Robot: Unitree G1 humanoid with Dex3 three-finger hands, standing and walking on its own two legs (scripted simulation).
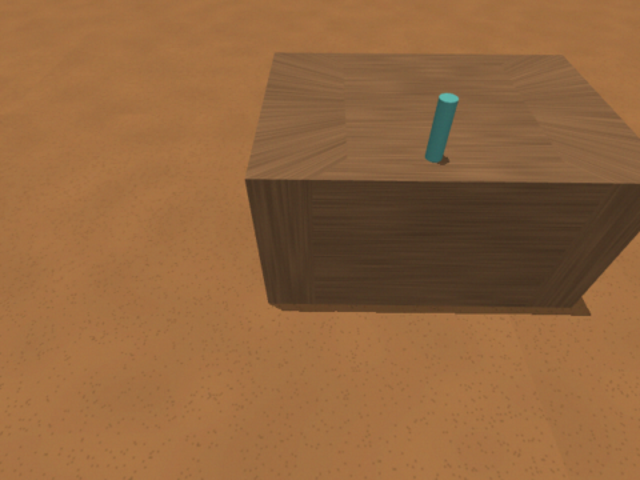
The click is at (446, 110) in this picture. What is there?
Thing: slim round
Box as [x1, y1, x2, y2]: [425, 93, 458, 161]
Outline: 450,93 443,93 439,96 425,154 425,157 430,161 439,161 443,153 458,99 457,96
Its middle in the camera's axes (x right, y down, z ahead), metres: +0.31 -0.30 +1.02
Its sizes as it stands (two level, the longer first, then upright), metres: 0.048 0.048 0.177
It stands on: a support 0.60 m high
